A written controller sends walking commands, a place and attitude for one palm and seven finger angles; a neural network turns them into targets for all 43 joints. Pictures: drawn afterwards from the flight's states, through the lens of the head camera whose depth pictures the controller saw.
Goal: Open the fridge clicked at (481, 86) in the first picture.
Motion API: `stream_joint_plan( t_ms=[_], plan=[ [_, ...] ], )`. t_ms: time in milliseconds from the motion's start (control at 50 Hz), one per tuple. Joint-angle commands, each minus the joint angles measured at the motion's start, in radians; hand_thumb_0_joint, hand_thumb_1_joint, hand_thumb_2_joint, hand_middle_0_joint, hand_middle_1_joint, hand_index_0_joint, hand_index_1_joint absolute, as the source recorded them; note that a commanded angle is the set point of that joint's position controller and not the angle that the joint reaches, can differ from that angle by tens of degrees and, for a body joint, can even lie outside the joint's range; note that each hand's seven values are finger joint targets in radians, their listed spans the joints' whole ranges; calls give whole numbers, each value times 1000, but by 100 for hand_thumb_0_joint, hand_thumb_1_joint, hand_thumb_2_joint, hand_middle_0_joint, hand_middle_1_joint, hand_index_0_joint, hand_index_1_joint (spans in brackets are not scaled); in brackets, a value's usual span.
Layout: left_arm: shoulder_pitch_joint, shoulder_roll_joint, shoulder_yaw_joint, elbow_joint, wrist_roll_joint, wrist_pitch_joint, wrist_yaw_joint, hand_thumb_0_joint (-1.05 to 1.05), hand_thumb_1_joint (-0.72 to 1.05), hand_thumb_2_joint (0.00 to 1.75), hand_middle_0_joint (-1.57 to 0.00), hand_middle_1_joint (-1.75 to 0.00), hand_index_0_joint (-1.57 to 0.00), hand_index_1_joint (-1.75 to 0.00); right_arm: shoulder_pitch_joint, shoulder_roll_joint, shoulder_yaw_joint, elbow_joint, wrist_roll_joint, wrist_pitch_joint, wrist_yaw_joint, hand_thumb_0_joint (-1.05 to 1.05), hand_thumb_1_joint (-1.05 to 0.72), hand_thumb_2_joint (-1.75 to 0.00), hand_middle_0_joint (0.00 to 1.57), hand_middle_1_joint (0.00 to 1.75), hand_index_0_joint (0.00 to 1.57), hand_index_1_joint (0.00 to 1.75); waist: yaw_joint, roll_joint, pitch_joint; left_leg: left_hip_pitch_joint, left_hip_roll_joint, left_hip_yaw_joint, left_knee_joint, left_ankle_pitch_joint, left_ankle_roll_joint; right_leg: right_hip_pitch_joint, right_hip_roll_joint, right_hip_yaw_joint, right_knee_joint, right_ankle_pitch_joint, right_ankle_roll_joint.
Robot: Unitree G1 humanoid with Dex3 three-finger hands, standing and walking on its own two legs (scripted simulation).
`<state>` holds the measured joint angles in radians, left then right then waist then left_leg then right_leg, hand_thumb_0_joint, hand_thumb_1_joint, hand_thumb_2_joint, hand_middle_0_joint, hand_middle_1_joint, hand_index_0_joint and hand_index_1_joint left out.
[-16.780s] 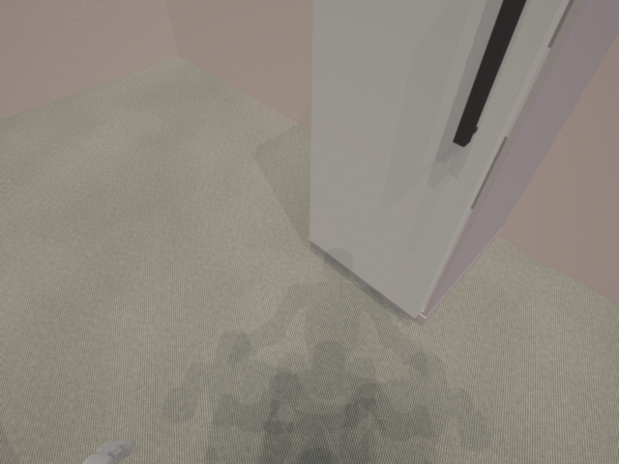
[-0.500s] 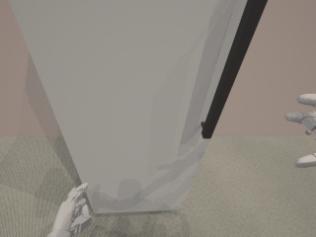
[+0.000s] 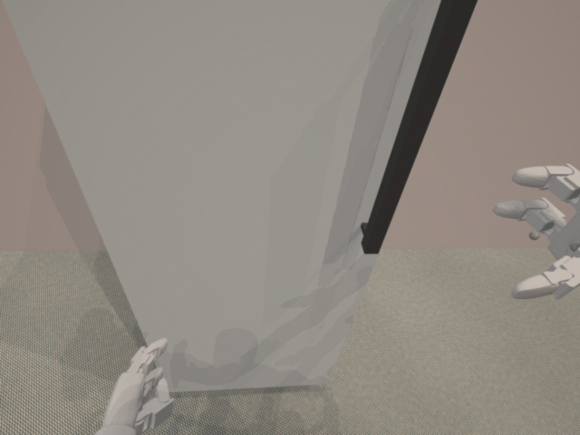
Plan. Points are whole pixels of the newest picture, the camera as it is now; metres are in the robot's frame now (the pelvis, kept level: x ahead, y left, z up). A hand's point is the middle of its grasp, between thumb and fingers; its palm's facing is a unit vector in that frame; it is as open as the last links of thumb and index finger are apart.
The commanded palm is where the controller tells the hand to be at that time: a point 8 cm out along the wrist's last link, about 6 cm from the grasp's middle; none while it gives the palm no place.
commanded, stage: move the hooked fingers beside the handle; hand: right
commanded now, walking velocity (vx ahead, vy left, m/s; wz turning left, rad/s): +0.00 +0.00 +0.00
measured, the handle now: (405, 126) +0.43 -0.13 +0.26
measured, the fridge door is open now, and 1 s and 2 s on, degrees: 0 0 0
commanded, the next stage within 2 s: none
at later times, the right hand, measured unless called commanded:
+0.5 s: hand (498, 213) +0.33 -0.24 +0.21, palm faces +0.01 +1.00 -0.08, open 13.9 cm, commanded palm +0.30 -0.28 +0.22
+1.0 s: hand (474, 202) +0.35 -0.22 +0.21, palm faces +0.00 +1.00 -0.06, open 14.0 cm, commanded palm +0.33 -0.26 +0.21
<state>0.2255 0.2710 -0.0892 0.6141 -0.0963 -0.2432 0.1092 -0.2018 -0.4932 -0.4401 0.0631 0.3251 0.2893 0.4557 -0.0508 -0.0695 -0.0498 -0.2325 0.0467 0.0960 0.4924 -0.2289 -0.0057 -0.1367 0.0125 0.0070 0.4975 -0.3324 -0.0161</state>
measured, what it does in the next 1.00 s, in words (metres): stands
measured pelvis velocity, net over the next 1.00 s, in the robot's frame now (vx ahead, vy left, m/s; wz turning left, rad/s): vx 0.01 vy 0.01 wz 0.00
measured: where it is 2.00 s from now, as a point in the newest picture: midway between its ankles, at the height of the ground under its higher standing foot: outside the picture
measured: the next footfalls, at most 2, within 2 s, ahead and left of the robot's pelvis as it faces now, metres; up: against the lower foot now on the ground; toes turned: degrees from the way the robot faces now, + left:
none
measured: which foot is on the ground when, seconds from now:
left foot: down 0.00-1.00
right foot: down 0.00-1.00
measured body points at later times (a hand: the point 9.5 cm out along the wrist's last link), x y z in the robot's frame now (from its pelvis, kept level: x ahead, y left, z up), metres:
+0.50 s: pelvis +0.01 +0.00 +0.00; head -0.01 +0.03 +0.45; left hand +0.19 +0.24 -0.07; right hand +0.33 -0.29 +0.21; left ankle +0.02 +0.12 -0.74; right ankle -0.04 -0.11 -0.74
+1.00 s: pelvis +0.01 +0.01 +0.00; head -0.01 +0.03 +0.45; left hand +0.19 +0.24 -0.08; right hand +0.35 -0.27 +0.21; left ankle +0.02 +0.12 -0.74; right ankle -0.04 -0.11 -0.74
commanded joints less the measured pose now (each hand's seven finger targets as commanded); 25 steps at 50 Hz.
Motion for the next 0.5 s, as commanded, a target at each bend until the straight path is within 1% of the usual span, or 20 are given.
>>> stream_joint_plan(
  t_ms=[0,60,80,100,120,140,160,180,200,220,260,280,300,320,340,400,420,440,460,480],
  plan=[
    [-139,113,50,-163,9,-55,2,0,90,90,-20,-30,-20,-30,-289,-323,-159,-198,17,-63,-40,0,50,-30,30,120,30,120,-7,21,-165,104,-16,-11,-44,200,25,-8,-19,48,-78,308,2],
    [-154,99,46,-177,7,-54,0,0,90,90,-20,-30,-20,-30,-322,-270,-117,-252,8,-54,-59,0,50,-30,30,120,30,120,-3,-55,-171,88,-11,-11,-32,219,28,11,-18,43,-79,337,9],
    [-152,99,43,-172,8,-54,1,0,90,90,-20,-30,-20,-30,-338,-252,-97,-234,7,-51,-65,0,50,-30,30,120,30,120,3,-56,-154,74,-11,-10,-35,203,28,6,-18,46,-81,320,12],
    [-146,102,48,-164,7,-50,1,0,90,90,-20,-30,-20,-30,-318,-263,-107,-211,6,-48,-72,0,50,-30,30,120,30,120,5,0,-137,78,-13,-11,-47,201,25,-1,-25,42,-79,311,7],
    [-146,108,49,-164,7,-47,3,0,90,90,-20,-30,-20,-30,-319,-261,-108,-200,5,-42,-72,0,50,-30,30,120,30,120,6,-3,-141,78,-13,-12,-44,200,24,-8,-21,40,-80,305,4],
    [-144,109,50,-163,7,-46,5,0,90,90,-20,-30,-20,-30,-333,-252,-97,-188,4,-39,-71,0,50,-30,30,120,30,120,11,14,-146,80,-12,-10,-41,205,23,-10,-20,43,-78,305,3],
    [-141,111,51,-164,6,-44,7,0,90,90,-20,-30,-20,-30,-339,-262,-101,-186,-1,-35,-71,0,50,-30,30,120,30,120,9,-4,-154,79,-12,-11,-37,210,24,-4,-21,43,-77,316,3],
    [-144,108,49,-165,5,-42,8,0,90,90,-20,-30,-20,-30,-371,-241,-70,-194,-5,-35,-68,0,50,-30,30,120,30,120,17,-24,-157,70,-11,-13,-39,200,24,3,-19,43,-77,308,4],
    [-144,105,52,-164,3,-39,9,0,90,90,-20,-30,-20,-30,-366,-242,-62,-191,-7,-36,-71,0,50,-30,30,120,30,120,18,-22,-149,68,-11,-19,-47,193,23,7,-22,37,-73,297,2],
    [-142,109,50,-163,5,-37,11,0,90,90,-20,-30,-20,-30,-397,-237,-53,-188,-9,-37,-71,0,50,-30,30,120,30,120,24,-36,-162,68,-10,-18,-44,194,23,10,-19,37,-74,296,2],
    [-139,109,52,-164,6,-38,14,0,90,90,-20,-30,-20,-30,-401,-241,-60,-193,-7,-47,-73,0,50,-30,30,120,30,120,20,-5,-186,80,-12,-13,-37,206,24,16,-20,47,-73,313,3],
    [-142,106,50,-164,5,-38,15,0,90,90,-20,-30,-20,-30,-423,-223,-38,-196,-9,-53,-71,0,50,-30,30,120,30,120,24,-25,-184,76,-11,-15,-36,208,24,21,-18,44,-72,314,3],
    [-137,105,52,-158,6,-34,15,0,90,90,-20,-30,-20,-30,-405,-230,-45,-180,-5,-58,-74,0,50,-30,30,120,30,120,23,17,-176,81,-12,-17,-42,212,23,15,-20,44,-68,311,1],
    [-138,110,52,-155,6,-31,16,0,90,90,-20,-30,-20,-30,-435,-233,-44,-168,-8,-60,-74,0,50,-30,30,120,30,120,28,3,-182,78,-11,-18,-42,208,22,13,-19,40,-69,302,-1],
    [-133,108,53,-152,6,-29,19,0,90,90,-20,-30,-20,-30,-447,-227,-39,-144,-8,-61,-74,0,50,-30,30,120,30,120,32,16,-173,73,-11,-18,-43,203,21,9,-17,41,-69,293,-3],
    [-126,115,59,-145,9,-19,18,0,90,90,-20,-30,-20,-30,-428,-276,-86,-105,-13,-64,-83,0,50,-30,30,120,30,120,17,17,-193,106,-8,-22,-40,242,24,1,-18,36,-63,328,-1],
    [-133,113,59,-155,9,-16,17,0,90,90,-20,-30,-20,-30,-439,-293,-105,-123,-16,-66,-86,0,50,-30,30,120,30,120,13,14,-218,125,-5,-22,-33,265,24,0,-16,33,-64,348,-2],
    [-137,107,57,-163,7,-15,15,0,90,90,-20,-30,-20,-30,-435,-259,-75,-128,-20,-64,-84,0,50,-30,30,120,30,120,16,2,-212,121,-4,-19,-26,283,25,3,-16,30,-62,367,-1],
    [-137,104,56,-163,7,-15,14,0,90,90,-20,-30,-20,-30,-460,-237,-50,-147,-21,-68,-84,0,50,-30,30,120,30,120,19,-29,-226,119,-4,-18,-21,299,27,20,-17,31,-60,389,3],
    [-136,101,57,-169,8,-18,11,0,90,90,-20,-30,-20,-30,-449,-235,-55,-155,-19,-70,-86,0,50,-30,30,120,30,120,14,-41,-235,120,-3,-20,-20,310,28,27,-16,32,-57,403,3]
  ],
)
